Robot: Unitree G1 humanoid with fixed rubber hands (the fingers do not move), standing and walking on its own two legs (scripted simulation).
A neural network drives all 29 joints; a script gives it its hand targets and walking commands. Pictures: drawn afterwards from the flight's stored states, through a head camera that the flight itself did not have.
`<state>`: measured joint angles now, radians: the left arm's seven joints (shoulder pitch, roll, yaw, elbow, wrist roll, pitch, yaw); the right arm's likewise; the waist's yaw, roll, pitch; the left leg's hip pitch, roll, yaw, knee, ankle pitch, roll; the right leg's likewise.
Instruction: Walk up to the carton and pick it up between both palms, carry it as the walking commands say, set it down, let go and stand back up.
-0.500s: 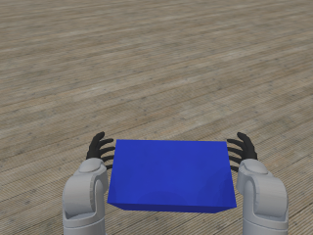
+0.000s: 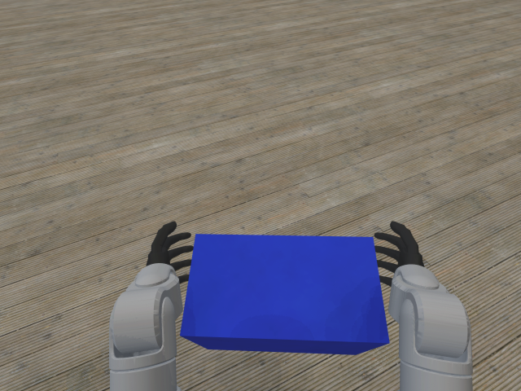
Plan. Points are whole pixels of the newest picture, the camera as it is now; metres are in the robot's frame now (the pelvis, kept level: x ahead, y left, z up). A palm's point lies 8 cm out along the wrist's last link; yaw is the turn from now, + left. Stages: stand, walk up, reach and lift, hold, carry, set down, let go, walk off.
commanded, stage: carry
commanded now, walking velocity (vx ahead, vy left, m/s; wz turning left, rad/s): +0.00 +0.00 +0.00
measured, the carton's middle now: (281, 299) +0.28 +0.00 -0.01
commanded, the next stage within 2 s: hold in 0.62 s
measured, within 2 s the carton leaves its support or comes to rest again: neither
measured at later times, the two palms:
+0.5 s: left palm (167, 267) +0.28 +0.17 +0.09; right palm (403, 268) +0.28 -0.17 +0.09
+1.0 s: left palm (191, 275) +0.28 +0.14 +0.06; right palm (429, 296) +0.25 -0.20 +0.07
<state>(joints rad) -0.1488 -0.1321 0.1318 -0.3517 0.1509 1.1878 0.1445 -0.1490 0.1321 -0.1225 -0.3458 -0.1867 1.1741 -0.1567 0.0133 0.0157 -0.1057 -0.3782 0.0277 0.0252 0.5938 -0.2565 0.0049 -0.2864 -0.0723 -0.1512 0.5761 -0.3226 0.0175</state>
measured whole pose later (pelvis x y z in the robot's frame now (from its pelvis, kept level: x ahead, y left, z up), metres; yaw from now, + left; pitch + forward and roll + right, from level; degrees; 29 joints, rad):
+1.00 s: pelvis +0.00 +0.00 +0.01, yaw -2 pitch -2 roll +0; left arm -0.09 -0.11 0.14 0.02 0.21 0.72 0.07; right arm -0.10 0.13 -0.17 0.02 -0.23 0.70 -0.08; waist -0.06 -0.02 -0.08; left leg -0.24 0.02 0.00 0.48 -0.21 -0.02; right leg -0.17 -0.02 0.00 0.48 -0.28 0.01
